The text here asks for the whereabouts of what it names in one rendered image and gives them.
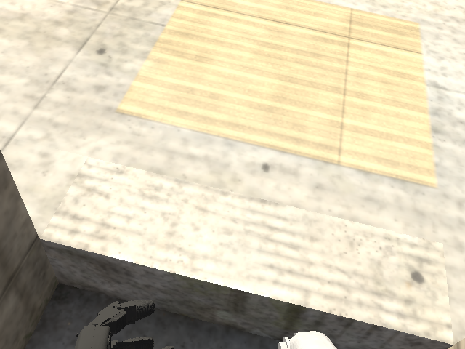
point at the left robot hand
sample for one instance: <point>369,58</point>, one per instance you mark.
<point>111,320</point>

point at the right robot thigh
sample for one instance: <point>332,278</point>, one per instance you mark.
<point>306,340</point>

